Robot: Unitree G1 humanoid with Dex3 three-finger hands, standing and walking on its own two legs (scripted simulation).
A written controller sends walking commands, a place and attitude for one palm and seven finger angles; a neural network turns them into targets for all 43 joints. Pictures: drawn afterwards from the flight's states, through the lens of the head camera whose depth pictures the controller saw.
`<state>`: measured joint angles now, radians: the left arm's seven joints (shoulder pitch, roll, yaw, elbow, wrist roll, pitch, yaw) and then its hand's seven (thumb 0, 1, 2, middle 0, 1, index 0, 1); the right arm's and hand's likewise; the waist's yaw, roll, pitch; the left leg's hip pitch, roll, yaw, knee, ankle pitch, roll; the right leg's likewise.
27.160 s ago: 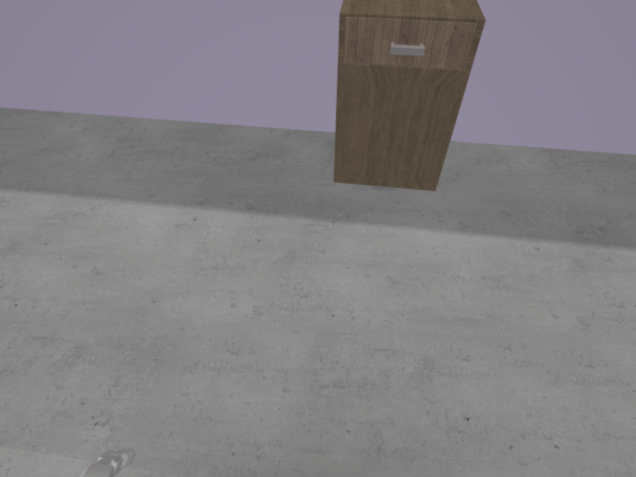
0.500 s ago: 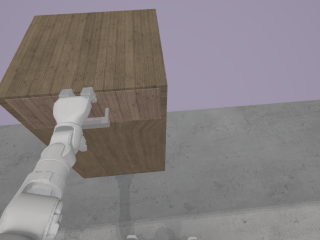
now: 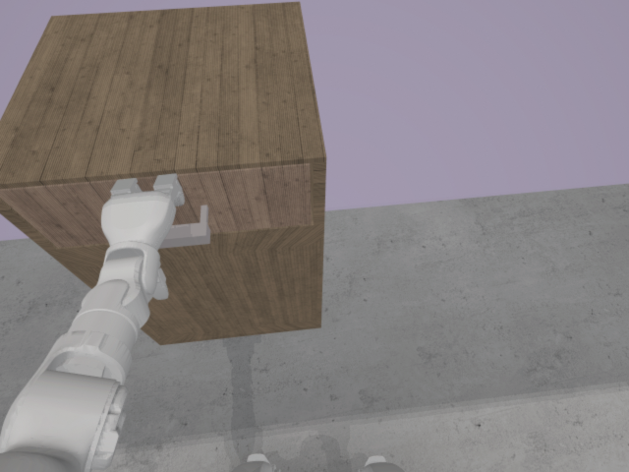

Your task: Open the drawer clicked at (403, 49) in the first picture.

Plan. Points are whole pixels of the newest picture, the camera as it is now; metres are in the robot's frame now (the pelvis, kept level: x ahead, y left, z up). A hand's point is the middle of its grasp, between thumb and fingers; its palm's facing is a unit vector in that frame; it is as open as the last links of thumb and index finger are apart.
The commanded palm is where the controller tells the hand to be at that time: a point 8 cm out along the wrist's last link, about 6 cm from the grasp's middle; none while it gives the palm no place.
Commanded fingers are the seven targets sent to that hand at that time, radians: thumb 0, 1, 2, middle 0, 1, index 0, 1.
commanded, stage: lower the fingers behind the handle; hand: left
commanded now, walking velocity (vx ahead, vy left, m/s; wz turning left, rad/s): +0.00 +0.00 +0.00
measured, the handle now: (170, 225) +0.49 +0.23 -0.05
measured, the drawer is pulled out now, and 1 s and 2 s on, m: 0.00 0.00 0.00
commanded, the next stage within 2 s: close the thumb around the handle in 1.30 s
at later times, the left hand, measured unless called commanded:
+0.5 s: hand (159, 250) +0.43 +0.23 -0.04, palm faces -0.05 -0.02 -1.00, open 13.8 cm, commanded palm +0.42 +0.22 +0.01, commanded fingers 0.00 -0.50 0.30 -0.30 -1.20 -0.30 -1.20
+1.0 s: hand (169, 259) +0.44 +0.22 -0.07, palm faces -0.04 +0.00 -1.00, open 13.8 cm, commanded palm +0.42 +0.21 -0.01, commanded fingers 0.00 -0.50 0.30 -0.30 -1.20 -0.30 -1.20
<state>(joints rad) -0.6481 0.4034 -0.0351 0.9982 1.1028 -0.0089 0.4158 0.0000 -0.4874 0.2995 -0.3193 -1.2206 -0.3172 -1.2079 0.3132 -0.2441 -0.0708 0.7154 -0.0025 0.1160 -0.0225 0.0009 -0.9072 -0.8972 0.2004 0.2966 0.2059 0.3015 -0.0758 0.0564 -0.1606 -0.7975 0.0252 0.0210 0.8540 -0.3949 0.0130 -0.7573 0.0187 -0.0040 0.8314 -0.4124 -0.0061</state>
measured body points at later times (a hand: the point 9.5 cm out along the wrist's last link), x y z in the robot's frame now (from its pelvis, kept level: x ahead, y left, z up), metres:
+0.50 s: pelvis -0.01 +0.01 -0.02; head +0.09 +0.01 +0.42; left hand +0.43 +0.23 +0.02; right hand +0.03 -0.26 -0.15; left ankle +0.00 +0.11 -0.69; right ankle -0.02 -0.12 -0.69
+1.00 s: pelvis -0.02 +0.00 -0.04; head +0.11 +0.00 +0.39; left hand +0.43 +0.22 -0.01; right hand +0.01 -0.26 -0.18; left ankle +0.00 +0.11 -0.69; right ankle -0.02 -0.12 -0.69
